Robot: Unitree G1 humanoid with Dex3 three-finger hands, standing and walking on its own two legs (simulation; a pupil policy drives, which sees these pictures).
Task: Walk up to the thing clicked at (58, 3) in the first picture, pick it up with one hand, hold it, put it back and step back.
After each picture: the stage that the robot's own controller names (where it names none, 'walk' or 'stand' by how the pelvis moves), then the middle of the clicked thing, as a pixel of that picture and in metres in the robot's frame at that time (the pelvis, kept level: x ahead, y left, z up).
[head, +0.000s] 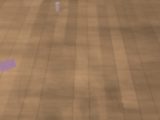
stand; (57, 6) +2.05 +0.32 -0.72
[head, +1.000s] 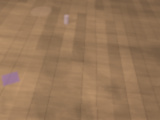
walk; (66, 19) +1.91 +0.15 -0.71
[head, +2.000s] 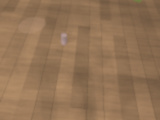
walk; (64, 39) +1.27 +0.13 -0.71
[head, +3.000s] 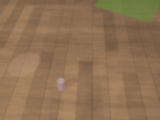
walk; (61, 84) +0.76 +0.17 -0.71
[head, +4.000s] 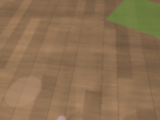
walk; out of the picture +0.42 +0.20 -0.70
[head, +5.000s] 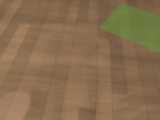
stand; out of the picture +0.27 +0.18 -0.71
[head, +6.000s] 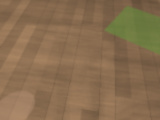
stand; out of the picture +0.27 +0.17 -0.72
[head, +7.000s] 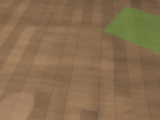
stand; out of the picture +0.28 +0.19 -0.73
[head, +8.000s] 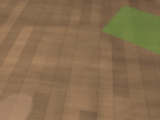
stand; out of the picture +0.26 +0.19 -0.73
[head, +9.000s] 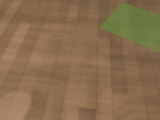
go down; out of the picture +0.26 +0.18 -0.72
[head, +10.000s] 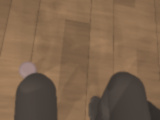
go down; (28, 71) +0.37 +0.19 -0.31
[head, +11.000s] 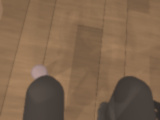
approach; (40, 74) +0.36 +0.17 -0.32
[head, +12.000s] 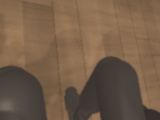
close in; out of the picture +0.36 +0.21 -0.23
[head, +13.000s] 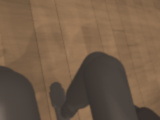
close; out of the picture +0.37 +0.22 -0.22
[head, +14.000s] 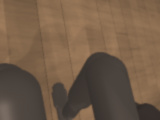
lift; out of the picture +0.36 +0.21 -0.22
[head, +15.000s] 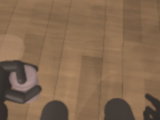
lift; (26, 85) +0.31 +0.18 -0.01
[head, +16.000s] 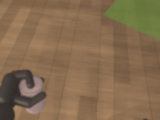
hold; (33, 95) +0.29 +0.17 -0.01
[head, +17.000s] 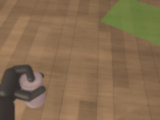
hold; (33, 90) +0.31 +0.17 +0.00
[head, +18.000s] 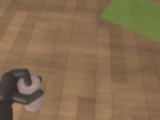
crouch; (31, 93) +0.31 +0.17 -0.02
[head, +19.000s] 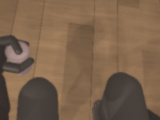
lower; (20, 59) +0.39 +0.18 -0.11
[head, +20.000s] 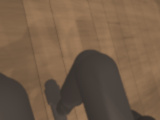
lower; out of the picture +0.41 +0.25 -0.23
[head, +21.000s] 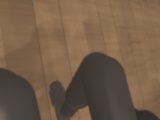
lower; out of the picture +0.39 +0.24 -0.23
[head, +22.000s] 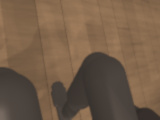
lower; out of the picture +0.39 +0.23 -0.23
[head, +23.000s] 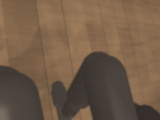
lower; out of the picture +0.38 +0.22 -0.23
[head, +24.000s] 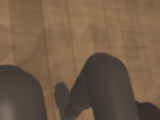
open; out of the picture +0.36 +0.22 -0.23
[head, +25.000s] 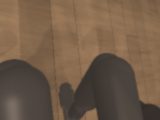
stand; out of the picture +0.36 +0.21 -0.22
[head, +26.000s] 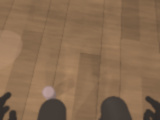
walk; (49, 93) +0.36 +0.17 -0.49
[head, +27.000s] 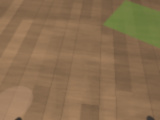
stand; out of the picture +0.30 +0.16 -0.66
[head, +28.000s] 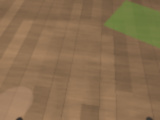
stand; out of the picture +0.30 +0.17 -0.67
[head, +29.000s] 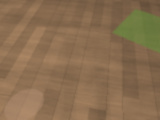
stand; out of the picture +0.32 +0.15 -0.72
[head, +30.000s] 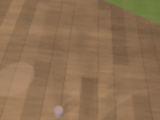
walk; (58, 112) +0.37 +0.12 -0.70
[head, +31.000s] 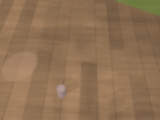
walk; (61, 91) +0.55 +0.16 -0.70
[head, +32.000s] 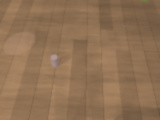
walk; (54, 60) +0.87 +0.27 -0.69
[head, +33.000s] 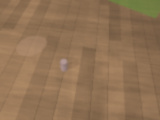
stand; (63, 65) +0.92 +0.17 -0.72
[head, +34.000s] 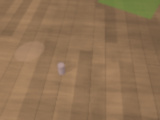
stand; (61, 68) +0.94 +0.20 -0.73
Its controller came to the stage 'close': yes
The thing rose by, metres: 0.73
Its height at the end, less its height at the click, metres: +0.00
